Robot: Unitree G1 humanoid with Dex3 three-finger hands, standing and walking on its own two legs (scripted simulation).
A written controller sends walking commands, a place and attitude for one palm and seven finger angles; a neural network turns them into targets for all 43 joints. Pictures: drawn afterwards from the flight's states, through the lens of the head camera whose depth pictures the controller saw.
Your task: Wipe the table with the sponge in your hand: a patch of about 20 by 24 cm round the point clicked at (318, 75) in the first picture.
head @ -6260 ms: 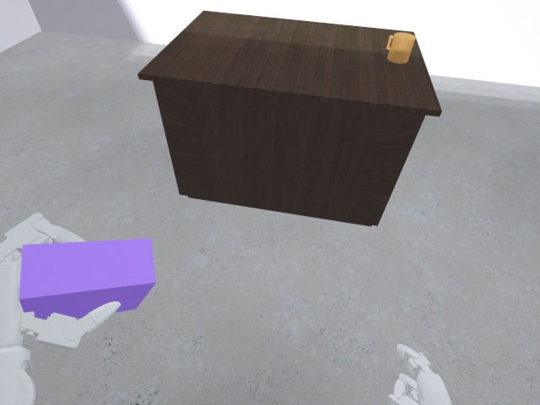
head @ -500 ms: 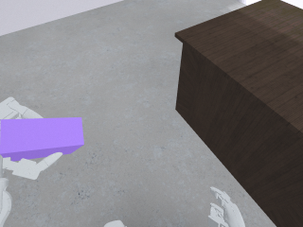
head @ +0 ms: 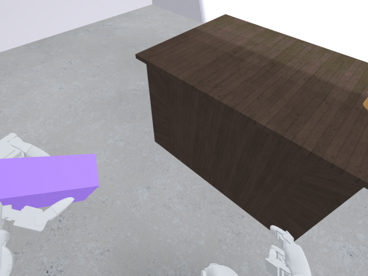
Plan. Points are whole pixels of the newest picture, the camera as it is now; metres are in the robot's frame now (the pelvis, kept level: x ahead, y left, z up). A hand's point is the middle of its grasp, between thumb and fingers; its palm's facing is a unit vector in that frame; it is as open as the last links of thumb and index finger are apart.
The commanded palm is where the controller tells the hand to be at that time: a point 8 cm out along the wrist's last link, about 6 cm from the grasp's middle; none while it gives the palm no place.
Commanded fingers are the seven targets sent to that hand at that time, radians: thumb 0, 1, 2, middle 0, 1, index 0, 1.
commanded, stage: turn to face it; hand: left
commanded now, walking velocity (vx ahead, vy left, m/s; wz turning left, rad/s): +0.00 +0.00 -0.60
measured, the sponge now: (63, 182) +0.22 +0.23 +0.15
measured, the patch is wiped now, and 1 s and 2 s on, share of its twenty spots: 0.00 0.00 0.00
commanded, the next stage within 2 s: take the last steps up to it in 1.70 s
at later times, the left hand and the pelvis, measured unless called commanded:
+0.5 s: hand (156, 191) +0.20 +0.07 +0.19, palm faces +0.08 -0.83 -0.54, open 9.6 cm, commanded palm +0.16 +0.13 +0.19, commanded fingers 0.00 0.10 1.30 -1.20 -1.60 -1.20 -1.60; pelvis -0.08 -0.09 +0.01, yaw -17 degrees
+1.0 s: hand (229, 235) +0.16 -0.03 +0.17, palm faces -0.09 -0.87 -0.49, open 9.6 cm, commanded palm +0.13 +0.03 +0.19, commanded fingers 0.00 0.10 1.30 -1.20 -1.60 -1.20 -1.60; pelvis -0.16 -0.11 -0.01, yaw -35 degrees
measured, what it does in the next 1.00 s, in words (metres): walks backwards, turning right: right foot, then left foot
